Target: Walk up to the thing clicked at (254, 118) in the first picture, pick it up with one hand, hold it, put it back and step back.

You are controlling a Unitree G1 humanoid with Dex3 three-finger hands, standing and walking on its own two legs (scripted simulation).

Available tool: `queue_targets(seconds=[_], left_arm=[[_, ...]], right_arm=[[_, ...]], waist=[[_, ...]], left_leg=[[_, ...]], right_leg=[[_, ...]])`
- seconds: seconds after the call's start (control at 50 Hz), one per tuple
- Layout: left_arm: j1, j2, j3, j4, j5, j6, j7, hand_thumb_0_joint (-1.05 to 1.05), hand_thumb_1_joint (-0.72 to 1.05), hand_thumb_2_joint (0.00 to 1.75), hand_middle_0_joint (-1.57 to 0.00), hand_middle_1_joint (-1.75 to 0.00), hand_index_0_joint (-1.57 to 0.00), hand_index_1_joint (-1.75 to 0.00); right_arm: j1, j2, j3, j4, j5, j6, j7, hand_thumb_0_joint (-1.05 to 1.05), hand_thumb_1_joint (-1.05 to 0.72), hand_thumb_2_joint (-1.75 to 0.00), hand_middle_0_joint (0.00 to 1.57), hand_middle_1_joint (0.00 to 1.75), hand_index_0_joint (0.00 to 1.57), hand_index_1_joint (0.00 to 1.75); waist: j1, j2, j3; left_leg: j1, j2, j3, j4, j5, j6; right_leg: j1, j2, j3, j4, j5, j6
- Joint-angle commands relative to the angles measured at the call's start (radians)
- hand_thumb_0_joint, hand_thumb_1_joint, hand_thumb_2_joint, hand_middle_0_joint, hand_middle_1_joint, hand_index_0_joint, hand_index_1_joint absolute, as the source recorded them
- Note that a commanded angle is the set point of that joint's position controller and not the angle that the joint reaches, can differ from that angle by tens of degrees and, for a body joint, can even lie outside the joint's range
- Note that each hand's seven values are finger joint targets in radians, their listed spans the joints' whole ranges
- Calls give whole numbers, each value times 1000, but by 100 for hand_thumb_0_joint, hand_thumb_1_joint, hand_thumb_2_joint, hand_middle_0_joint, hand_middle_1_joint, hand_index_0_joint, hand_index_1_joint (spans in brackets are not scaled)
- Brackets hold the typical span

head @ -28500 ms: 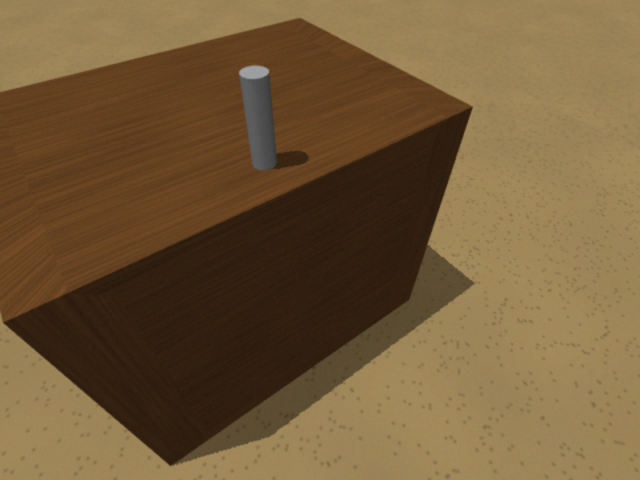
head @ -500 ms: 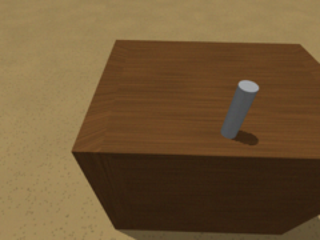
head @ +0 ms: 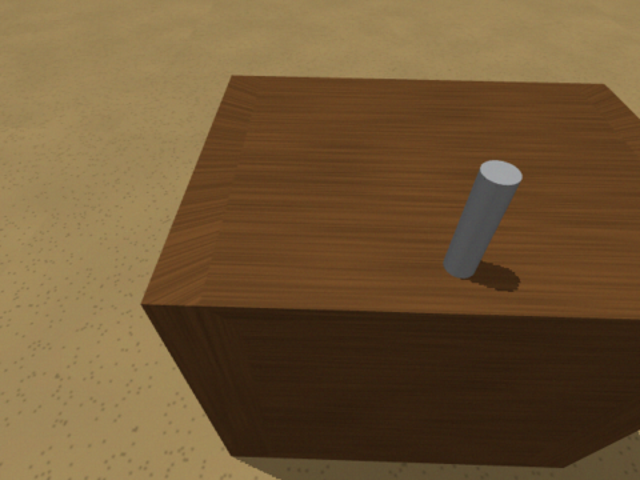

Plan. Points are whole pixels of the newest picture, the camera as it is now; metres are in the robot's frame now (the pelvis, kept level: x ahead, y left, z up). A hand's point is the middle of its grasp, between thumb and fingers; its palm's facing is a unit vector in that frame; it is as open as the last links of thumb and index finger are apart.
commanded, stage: stand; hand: right
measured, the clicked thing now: (477, 225) +0.42 -0.20 +0.11
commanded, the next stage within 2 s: step back in 0.88 s
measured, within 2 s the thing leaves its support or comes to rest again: neither
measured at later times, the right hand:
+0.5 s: hand out of the picture +0.07 -0.26 -0.16, palm faces -0.03 +0.94 -0.35, open 7.4 cm
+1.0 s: hand out of the picture +0.07 -0.26 -0.16, palm faces -0.02 +0.93 -0.35, open 7.4 cm
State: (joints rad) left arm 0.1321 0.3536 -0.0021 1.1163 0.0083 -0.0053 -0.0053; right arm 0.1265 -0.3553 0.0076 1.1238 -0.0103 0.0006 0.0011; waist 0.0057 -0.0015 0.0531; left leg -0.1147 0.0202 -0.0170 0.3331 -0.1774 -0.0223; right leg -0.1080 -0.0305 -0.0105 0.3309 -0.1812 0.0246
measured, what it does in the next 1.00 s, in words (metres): stands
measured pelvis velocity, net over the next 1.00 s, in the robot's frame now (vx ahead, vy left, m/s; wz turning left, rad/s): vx -0.02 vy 0.00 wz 0.00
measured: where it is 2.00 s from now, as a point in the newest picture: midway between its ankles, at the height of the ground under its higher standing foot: outside the picture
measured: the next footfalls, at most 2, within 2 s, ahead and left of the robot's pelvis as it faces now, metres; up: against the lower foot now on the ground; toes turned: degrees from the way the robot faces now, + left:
left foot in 1.20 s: -0.03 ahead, +0.14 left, +0.00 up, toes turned -1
right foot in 1.64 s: -0.13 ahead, -0.09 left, +0.00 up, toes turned -2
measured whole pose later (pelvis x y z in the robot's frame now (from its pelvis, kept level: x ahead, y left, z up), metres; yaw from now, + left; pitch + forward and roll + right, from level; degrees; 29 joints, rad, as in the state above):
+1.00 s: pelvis -0.02 +0.00 -0.01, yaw +0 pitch -2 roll +0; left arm 0.10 0.37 0.04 1.05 -0.01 0.01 0.00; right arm 0.09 -0.37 -0.02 1.07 0.01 0.03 0.01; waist 0.01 0.01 0.11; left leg -0.21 0.03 -0.03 0.47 -0.21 -0.02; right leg -0.20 -0.02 -0.01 0.45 -0.21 0.01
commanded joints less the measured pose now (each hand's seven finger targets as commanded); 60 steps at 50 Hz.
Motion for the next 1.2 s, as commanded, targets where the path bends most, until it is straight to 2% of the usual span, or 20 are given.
queue_targets(seconds=[0.0, 0.18, 0.28, 0.34, 0.42, 0.64, 0.78, 0.84, 0.86, 0.9, 0.96, 1.0, 1.04, 1.06, 1.08, 1.1, 1.12, 1.14, 1.16, 1.18], left_arm=[[-31, 216, 42, -58, 2, -18, 13, 0, 90, 90, -20, -30, -20, -30], [-38, 217, 43, -62, 4, -21, 15, 0, 90, 90, -20, -30, -20, -30], [-32, 216, 44, -58, 3, -19, 14, 0, 90, 90, -20, -30, -20, -30], [-36, 221, 47, -63, 4, -23, 13, 0, 90, 90, -20, -30, -20, -30], [-41, 221, 47, -62, 4, -21, 12, 0, 90, 90, -20, -30, -20, -30], [-27, 218, 46, -59, 3, -21, 12, 0, 90, 90, -20, -30, -20, -30], [-32, 220, 45, -61, 2, -23, 14, 0, 90, 90, -20, -30, -20, -30], [-30, 219, 44, -60, 1, -21, 14, 0, 90, 90, -20, -30, -20, -30], [-42, 272, 90, -81, -16, -7, 20, 0, 90, 90, -20, -30, -20, -30], [-20, 262, 96, -105, -17, 0, 24, 0, 90, 90, -20, -30, -20, -30], [-39, 263, 103, -148, -13, 12, 22, 0, 90, 90, -20, -30, -20, -30], [-63, 286, 110, -180, -7, 19, 22, 0, 90, 90, -20, -30, -20, -30], [-122, 316, 120, -222, 11, 23, 24, 0, 90, 90, -20, -30, -20, -30], [-134, 322, 123, -236, 20, 24, 25, 0, 90, 90, -20, -30, -20, -30], [-166, 319, 122, -256, 23, 23, 28, 0, 90, 90, -20, -30, -20, -30], [-181, 301, 115, -268, 23, 24, 31, 0, 90, 90, -20, -30, -20, -30], [-183, 297, 110, -279, 25, 26, 33, 0, 90, 90, -20, -30, -20, -30], [-180, 283, 104, -283, 19, 33, 32, 0, 90, 90, -20, -30, -20, -30], [-152, 260, 99, -293, 10, 43, 28, 0, 90, 90, -20, -30, -20, -30], [-127, 204, 90, -306, -2, 52, 29, 0, 90, 90, -20, -30, -20, -30]], right_arm=[[-32, -213, -43, -56, 0, -27, -13, 0, -90, -90, 20, 30, 20, 30], [-39, -212, -46, -60, 0, -26, -11, 0, -90, -90, 20, 30, 20, 30], [-42, -208, -47, -60, 0, -24, -9, 0, -90, -90, 20, 30, 20, 30], [-39, -213, -48, -62, -1, -27, -8, 0, -90, -90, 20, 30, 20, 30], [-41, -214, -48, -60, -1, -27, -9, 0, -90, -90, 20, 30, 20, 30], [-30, -212, -47, -57, -2, -25, -9, 0, -90, -90, 20, 30, 20, 30], [-33, -213, -48, -59, 0, -26, -10, 0, -90, -90, 20, 30, 20, 30], [-21, -210, -44, -53, 0, -25, -10, 0, -90, -90, 20, 30, 20, 30], [-62, -268, -67, -65, 8, -5, -5, 0, -90, -90, 20, 30, 20, 30], [-28, -250, -72, -86, 21, 4, -4, 0, -90, -90, 20, 30, 20, 30], [-28, -255, -90, -123, 20, 15, -2, 0, -90, -90, 20, 30, 20, 30], [-7, -233, -89, -136, 18, 26, -2, 0, -90, -90, 20, 30, 20, 30], [29, -220, -97, -150, 10, 43, 3, 0, -90, -90, 20, 30, 20, 30], [49, -222, -102, -159, 7, 50, 6, 0, -90, -90, 20, 30, 20, 30], [82, -224, -105, -168, 12, 53, 8, 0, -90, -90, 20, 30, 20, 30], [96, -229, -108, -168, 15, 49, 8, 0, -90, -90, 20, 30, 20, 30], [119, -229, -111, -172, 15, 42, 6, 0, -90, -90, 20, 30, 20, 30], [138, -228, -113, -165, 8, 31, 3, 0, -90, -90, 20, 30, 20, 30], [131, -244, -117, -172, -8, 22, -2, 0, -90, -90, 20, 30, 20, 30], [110, -315, -136, -186, -32, 15, -5, 0, -90, -90, 20, 30, 20, 30]], waist=[[-5, 11, -78], [-5, -7, -60], [-3, 4, -40], [-5, 5, -59], [-5, 8, -57], [-5, 12, -61], [-6, 0, -78], [-8, 7, -51], [8, 6, 70], [-2, 3, -25], [-6, -13, -118], [-9, -88, -111], [-15, -204, -88], [-17, -220, -74], [-40, -231, -68], [-44, -212, -69], [-53, -206, -81], [-56, -164, -97], [-49, -47, -84], [-27, 161, -70]], left_leg=[[9, 101, -74, -50, 158, 33], [14, 103, -77, -51, 149, 37], [-6, 98, -79, -67, 77, 36], [4, 99, -75, -62, 91, 39], [9, 103, -78, -64, 78, 38], [3, 98, -78, -62, 83, 38], [24, 104, -76, -46, 144, 38], [-4, 100, -75, -60, 114, 34], [-83, 90, -91, 33, 229, 65], [-62, 94, -77, 99, 296, 82], [-54, 61, -64, 210, 213, 94], [-70, 5, -21, 320, 90, 74], [-116, -70, 3, 537, -281, 65], [-131, -56, -37, 627, -380, 69], [-138, -29, -77, 628, -387, 78], [-134, -22, -71, 597, -354, 77], [-140, -11, -57, 466, -280, 73], [-121, -17, -22, 315, -156, 68], [-124, 30, -63, 134, 78, 75], [-90, 174, -295, 59, 325, 117]], right_leg=[[19, -102, 75, -43, 138, -42], [3, -100, 71, -52, 125, -40], [-5, -96, 73, -66, 55, -41], [6, -102, 81, -65, 84, -41], [-5, -100, 80, -63, 57, -44], [0, -102, 83, -65, 70, -43], [10, -104, 80, -54, 130, -43], [6, -100, 80, -59, 102, -42], [-88, -80, 78, 26, 221, -47], [-51, -85, 72, 74, 277, -77], [-72, -119, 110, 102, 255, -131], [-132, -195, 187, 63, 250, -184], [-205, -312, 278, 25, 247, -274], [-251, -339, 295, 30, 243, -302], [-257, -337, 277, 57, 266, -294], [-263, -306, 241, 102, 295, -272], [-218, -267, 210, 164, 303, -228], [-193, -217, 170, 237, 266, -186], [-183, -130, 120, 343, 175, -134], [-285, 26, 71, 521, -28, -82]])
